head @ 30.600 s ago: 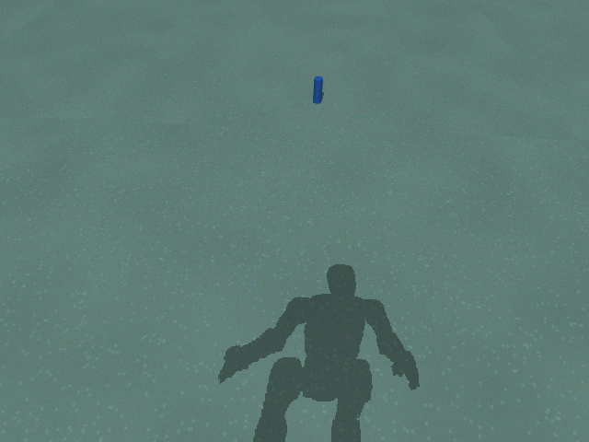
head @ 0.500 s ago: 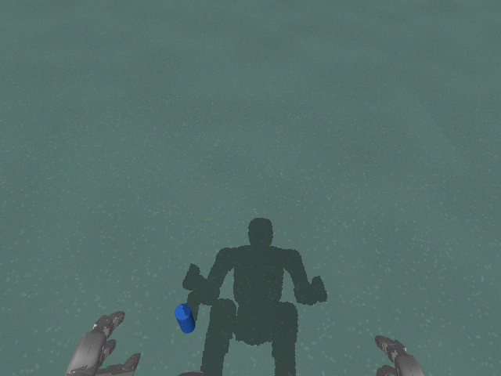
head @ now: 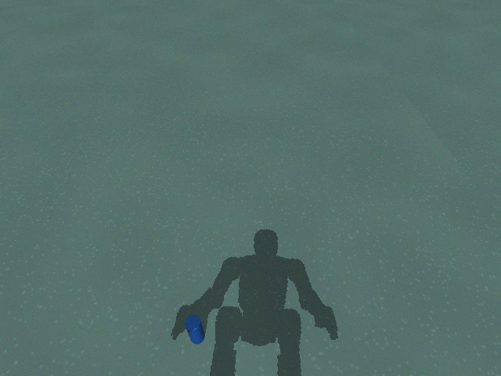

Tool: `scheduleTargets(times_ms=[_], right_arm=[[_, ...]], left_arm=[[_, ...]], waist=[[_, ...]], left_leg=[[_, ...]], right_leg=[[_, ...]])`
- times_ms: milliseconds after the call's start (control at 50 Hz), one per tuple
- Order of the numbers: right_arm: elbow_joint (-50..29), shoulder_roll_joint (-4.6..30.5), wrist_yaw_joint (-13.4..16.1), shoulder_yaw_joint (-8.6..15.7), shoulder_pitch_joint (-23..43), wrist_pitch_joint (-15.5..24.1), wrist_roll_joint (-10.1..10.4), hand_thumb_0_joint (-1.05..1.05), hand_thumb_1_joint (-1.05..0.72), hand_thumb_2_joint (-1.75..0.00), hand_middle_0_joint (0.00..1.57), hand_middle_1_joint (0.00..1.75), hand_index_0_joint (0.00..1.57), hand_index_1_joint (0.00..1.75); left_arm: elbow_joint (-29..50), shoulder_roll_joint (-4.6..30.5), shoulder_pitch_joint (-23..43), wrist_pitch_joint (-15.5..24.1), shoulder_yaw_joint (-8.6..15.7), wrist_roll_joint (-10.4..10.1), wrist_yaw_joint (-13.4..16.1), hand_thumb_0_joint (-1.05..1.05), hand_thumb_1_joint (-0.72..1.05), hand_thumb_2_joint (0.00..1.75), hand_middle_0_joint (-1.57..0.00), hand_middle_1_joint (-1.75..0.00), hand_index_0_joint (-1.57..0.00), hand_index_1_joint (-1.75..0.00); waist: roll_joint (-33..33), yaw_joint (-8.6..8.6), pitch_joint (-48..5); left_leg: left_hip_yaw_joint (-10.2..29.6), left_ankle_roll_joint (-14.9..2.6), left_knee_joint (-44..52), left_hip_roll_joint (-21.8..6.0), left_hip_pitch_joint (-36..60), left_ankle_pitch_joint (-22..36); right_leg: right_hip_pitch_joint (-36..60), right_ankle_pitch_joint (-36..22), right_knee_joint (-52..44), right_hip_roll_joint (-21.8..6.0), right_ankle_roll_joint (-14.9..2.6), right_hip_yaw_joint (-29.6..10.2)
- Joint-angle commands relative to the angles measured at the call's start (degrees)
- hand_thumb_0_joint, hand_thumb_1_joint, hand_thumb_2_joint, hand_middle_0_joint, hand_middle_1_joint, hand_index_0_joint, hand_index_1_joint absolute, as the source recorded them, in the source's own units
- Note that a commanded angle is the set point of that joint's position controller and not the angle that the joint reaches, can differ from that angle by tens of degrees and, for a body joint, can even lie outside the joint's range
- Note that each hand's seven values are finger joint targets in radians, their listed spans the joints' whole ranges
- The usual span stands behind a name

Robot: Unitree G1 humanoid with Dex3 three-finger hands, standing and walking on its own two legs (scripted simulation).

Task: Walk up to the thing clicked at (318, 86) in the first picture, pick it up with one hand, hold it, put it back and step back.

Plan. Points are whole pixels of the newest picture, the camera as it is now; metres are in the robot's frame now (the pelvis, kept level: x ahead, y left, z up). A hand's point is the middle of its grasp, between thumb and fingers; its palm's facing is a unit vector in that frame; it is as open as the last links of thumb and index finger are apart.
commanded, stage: stand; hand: left
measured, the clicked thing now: (195, 329) +0.40 +0.20 -0.70
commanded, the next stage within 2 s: step back in 1.58 s
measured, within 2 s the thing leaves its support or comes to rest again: neither
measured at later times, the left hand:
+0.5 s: hand out of the picture +0.04 +0.24 -0.15, palm faces -0.02 -0.93 -0.36, open 7.4 cm
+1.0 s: hand out of the picture +0.10 +0.24 -0.15, palm faces -0.03 -0.94 -0.34, open 7.4 cm
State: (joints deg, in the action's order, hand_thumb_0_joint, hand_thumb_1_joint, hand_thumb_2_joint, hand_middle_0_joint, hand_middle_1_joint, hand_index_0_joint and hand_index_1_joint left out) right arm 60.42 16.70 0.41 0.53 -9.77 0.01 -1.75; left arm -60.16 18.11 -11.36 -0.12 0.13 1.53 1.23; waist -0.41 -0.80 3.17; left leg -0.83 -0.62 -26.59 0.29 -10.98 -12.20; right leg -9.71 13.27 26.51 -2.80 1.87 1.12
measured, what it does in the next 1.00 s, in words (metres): stands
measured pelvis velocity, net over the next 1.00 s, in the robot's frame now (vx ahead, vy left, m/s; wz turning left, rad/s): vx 0.02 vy -0.01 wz -0.01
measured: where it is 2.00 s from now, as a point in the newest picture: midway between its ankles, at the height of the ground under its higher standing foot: outside the picture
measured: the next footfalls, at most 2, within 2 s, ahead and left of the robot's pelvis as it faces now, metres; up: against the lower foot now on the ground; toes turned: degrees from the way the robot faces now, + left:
none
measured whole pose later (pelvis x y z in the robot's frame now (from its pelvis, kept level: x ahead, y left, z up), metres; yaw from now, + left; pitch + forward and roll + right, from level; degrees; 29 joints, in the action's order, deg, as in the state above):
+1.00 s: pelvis +0.02 -0.01 +0.01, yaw -1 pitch -2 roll +0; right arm 65.9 19.0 0.4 -0.2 -6.5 0.5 -0.9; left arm -66.7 18.6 -5.3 0.4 0.5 0.9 0.4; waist -0.7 0.2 3.2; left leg -1.3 0.3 -18.8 -0.7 -6.6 -9.7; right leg -5.8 10.7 18.9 -1.7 1.2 0.8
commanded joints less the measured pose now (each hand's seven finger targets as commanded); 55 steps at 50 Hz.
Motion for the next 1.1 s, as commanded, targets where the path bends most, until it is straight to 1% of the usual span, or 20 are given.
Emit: scheduleTargets(times_ms=[0, 60, 140, 180, 220, 340, 360, 500, 540, 580, 620, 700, 740, 800, 840, 940, 960, 1000, 1040, 1080], right_arm=[[-2.2, 12.2, 0.8, 2.7, 3.0, 1.6, 0.3, 0.0, -0.9, -0.9, 0.2, 0.3, 0.2, 0.3], [-1.0, 12.0, 0.7, 2.5, 3.0, 1.5, 0.4, 0.0, -0.9, -0.9, 0.2, 0.3, 0.2, 0.3], [0.1, 12.6, 0.6, 2.6, 4.1, 1.2, 0.3, 0.0, -0.9, -0.9, 0.2, 0.3, 0.2, 0.3], [0.3, 12.5, 0.5, 2.5, 4.5, 1.2, 0.4, 0.0, -0.9, -0.9, 0.2, 0.3, 0.2, 0.3], [0.6, 12.7, 0.4, 2.6, 4.6, 1.0, 0.3, 0.0, -0.9, -0.9, 0.2, 0.3, 0.2, 0.3], [1.3, 12.8, 0.3, 2.4, 4.6, 1.0, 0.5, 0.0, -0.9, -0.9, 0.2, 0.3, 0.2, 0.3], [1.5, 12.6, 0.3, 2.4, 4.2, 1.0, 0.5, 0.0, -0.9, -0.9, 0.2, 0.3, 0.2, 0.3], [2.0, 13.1, 0.1, 2.2, 3.9, 0.9, 0.7, 0.0, -0.9, -0.9, 0.2, 0.3, 0.2, 0.3], [2.0, 13.3, 0.1, 2.2, 4.7, 0.9, 0.7, 0.0, -0.9, -0.9, 0.2, 0.3, 0.2, 0.3], [2.2, 13.1, 0.2, 2.1, 3.8, 0.9, 0.7, 0.0, -0.9, -0.9, 0.2, 0.3, 0.2, 0.3], [2.3, 13.2, 0.2, 1.9, 4.2, 1.1, 0.6, 0.0, -0.9, -0.9, 0.2, 0.3, 0.2, 0.3], [2.2, 13.4, 0.4, 1.7, 4.5, 1.4, 0.9, 0.0, -0.9, -0.9, 0.2, 0.3, 0.2, 0.3], [2.5, 13.1, 0.4, 1.5, 4.2, 1.4, 0.9, 0.0, -0.9, -0.9, 0.2, 0.3, 0.2, 0.3], [2.5, 13.8, 0.5, 1.6, 4.5, 1.5, 0.9, 0.0, -0.9, -0.9, 0.2, 0.3, 0.2, 0.3], [2.6, 13.9, 0.6, 1.6, 4.4, 1.5, 0.8, 0.0, -0.9, -0.9, 0.2, 0.3, 0.2, 0.3], [2.5, 14.0, 0.7, 1.6, 5.0, 1.7, 0.8, 0.0, -0.9, -0.9, 0.2, 0.3, 0.2, 0.3], [2.6, 14.0, 0.7, 1.6, 4.8, 1.7, 0.9, 0.0, -0.9, -0.9, 0.2, 0.3, 0.2, 0.3], [2.6, 14.2, 0.7, 1.6, 5.2, 1.8, 0.8, 0.0, -0.9, -0.9, 0.2, 0.3, 0.2, 0.3], [2.4, 14.3, 0.7, 1.7, 5.2, 1.9, 0.9, 0.0, -0.9, -0.9, 0.2, 0.3, 0.2, 0.3], [2.5, 14.1, 0.7, 1.6, 5.5, 1.8, 0.9, 0.0, -0.9, -0.9, 0.2, 0.3, 0.2, 0.3]], left_arm=[[1.4, 11.2, 2.9, 1.9, 2.2, 0.1, 0.5, 0.0, 0.9, 0.9, -0.2, -0.3, -0.2, -0.3], [0.0, 11.5, 3.7, 2.1, 2.1, 0.0, 0.5, 0.0, 0.9, 0.9, -0.2, -0.3, -0.2, -0.3], [-1.5, 11.4, 3.8, 1.6, 2.0, 0.0, 0.3, 0.0, 0.9, 0.9, -0.2, -0.3, -0.2, -0.3], [-2.0, 11.5, 3.6, 1.7, 2.0, 0.0, 0.2, 0.0, 0.9, 0.9, -0.2, -0.3, -0.2, -0.3], [-2.4, 12.0, 4.2, 1.6, 2.2, 0.1, 0.2, 0.0, 0.9, 0.9, -0.2, -0.3, -0.2, -0.3], [-3.2, 12.3, 4.7, 1.8, 2.1, 0.1, 0.1, 0.0, 0.9, 0.9, -0.2, -0.3, -0.2, -0.3], [-3.1, 12.7, 5.3, 1.9, 2.2, -0.1, 0.1, 0.0, 0.9, 0.9, -0.2, -0.3, -0.2, -0.3], [-3.6, 13.1, 5.8, 1.9, 2.2, -0.3, 0.0, 0.0, 0.9, 0.9, -0.2, -0.3, -0.2, -0.3], [-3.7, 12.3, 5.4, 1.9, 2.0, -0.3, 0.0, 0.0, 0.9, 0.9, -0.2, -0.3, -0.2, -0.3], [-3.7, 12.8, 5.9, 2.0, 2.3, -0.3, 0.0, 0.0, 0.9, 0.9, -0.2, -0.3, -0.2, -0.3], [-3.9, 12.5, 5.7, 2.0, 2.2, -0.4, -0.1, 0.0, 0.9, 0.9, -0.2, -0.3, -0.2, -0.3], [-4.0, 12.2, 6.0, 2.0, 2.3, -0.5, -0.1, 0.0, 0.9, 0.9, -0.2, -0.3, -0.2, -0.3], [-4.0, 12.5, 6.5, 1.9, 2.3, -0.6, -0.1, 0.0, 0.9, 0.9, -0.2, -0.3, -0.2, -0.3], [-4.0, 11.9, 6.4, 2.0, 2.2, -0.6, -0.2, 0.0, 0.9, 0.9, -0.2, -0.3, -0.2, -0.3], [-4.1, 12.3, 6.6, 1.8, 2.4, -0.6, -0.2, 0.0, 0.9, 0.9, -0.2, -0.3, -0.2, -0.3], [-3.7, 12.2, 7.2, 1.8, 2.4, -0.7, -0.2, 0.0, 0.9, 0.9, -0.2, -0.3, -0.2, -0.3], [-3.7, 12.3, 7.6, 1.7, 2.5, -0.7, -0.2, 0.0, 0.9, 0.9, -0.2, -0.3, -0.2, -0.3], [-3.6, 11.9, 7.3, 1.7, 2.4, -0.8, -0.3, 0.0, 0.9, 0.9, -0.2, -0.3, -0.2, -0.3], [-3.5, 12.1, 7.5, 1.8, 2.5, -0.7, -0.2, 0.0, 0.9, 0.9, -0.2, -0.3, -0.2, -0.3], [-3.5, 12.3, 7.7, 1.8, 2.5, -0.7, -0.2, 0.0, 0.9, 0.9, -0.2, -0.3, -0.2, -0.3]], waist=[[0.3, 0.23, -1.9], [1.0, 0.5, -1.4], [-0.5, 0.16, 0.5], [-0.2, -0.05, -0.1], [-0.3, 0.06, 0.5], [0.4, 0.38, -0.7], [1.2, 0.6, -1.0], [1.5, 0.86, -0.5], [0.6, 0.56, -1.5], [0.7, 0.92, -1.6], [0.4, 0.74, -1.9], [0.1, 0.56, -3.0], [0.8, 0.58, -2.6], [0.4, 0.59, -3.0], [0.5, 0.78, -2.8], [0.0, 0.53, -3.8], [0.3, 0.64, -4.5], [-0.1, 0.47, -4.2], [0.5, 0.68, -5.3], [1.1, 0.63, -5.2]], left_leg=[[7.2, -0.78, 9.0, -6.0, 0.8, 1.7], [6.9, -0.55, 9.4, -5.9, 1.9, 2.4], [7.3, -0.3, 11.8, -6.1, -0.2, -4.2], [7.4, -0.37, 12.2, -6.3, -0.3, -4.7], [7.3, -0.24, 12.5, -6.1, -1.1, -6.5], [6.7, -0.37, 11.2, -6.2, 1.0, -4.0], [6.5, -0.34, 10.9, -6.1, 1.2, -2.3], [6.0, -0.34, 10.3, -6.1, 1.5, -1.9], [6.0, -0.46, 10.1, -6.4, 2.3, -0.3], [5.7, -0.51, 10.1, -6.4, 1.6, -0.1], [5.8, -0.47, 10.3, -6.6, 2.4, 0.8], [5.9, -0.44, 10.5, -7.1, 3.2, 5.0], [5.9, -0.28, 11.0, -7.2, 3.0, 5.0], [5.6, -0.29, 10.6, -7.3, 4.1, 7.6], [5.4, -0.19, 10.9, -7.2, 4.0, 6.1], [5.2, -0.01, 10.9, -7.6, 5.0, 10.3], [5.0, -0.23, 10.6, -8.0, 5.4, 11.3], [5.1, -0.05, 10.7, -7.8, 5.3, 11.7], [5.0, -0.24, 10.3, -8.0, 6.1, 13.5], [5.1, -0.13, 10.5, -8.0, 6.6, 13.4]], right_leg=[[1.0, -3.9, -6.8, -3.8, -2.55, -4.5], [0.8, -3.4, -8.3, -4.2, -2.32, -4.9], [0.4, -0.4, -8.9, -3.5, -2.2, -4.2], [0.9, -0.3, -9.0, -3.6, -2.2, -4.2], [0.6, 1.5, -9.2, -3.5, -2.14, -4.3], [-0.2, 1.5, -10.7, -4.2, -2.28, -5.3], [0.3, 0.9, -10.8, -4.6, -2.38, -5.8], [-0.5, 2.9, -12.0, -4.6, -2.49, -6.4], [0.2, 0.4, -11.7, -4.6, -2.48, -6.0], [1.2, -0.8, -11.8, -4.7, -2.48, -6.2], [1.1, -2.0, -11.5, -4.7, -2.64, -6.1], [3.2, -7.2, -10.5, -4.8, -2.49, -5.5], [3.2, -6.7, -10.5, -4.7, -2.43, -5.4], [3.4, -8.9, -10.7, -4.6, -2.25, -5.2], [3.4, -8.6, -10.9, -4.7, -2.27, -5.3], [4.3, -11.4, -10.4, -4.8, -2.19, -5.1], [5.1, -12.6, -10.1, -5.1, -2.5, -5.3], [5.1, -12.8, -10.2, -4.9, -2.24, -5.1], [5.6, -14.7, -10.0, -5.1, -2.26, -5.1], [5.4, -14.2, -10.1, -5.0, -2.09, -4.9]])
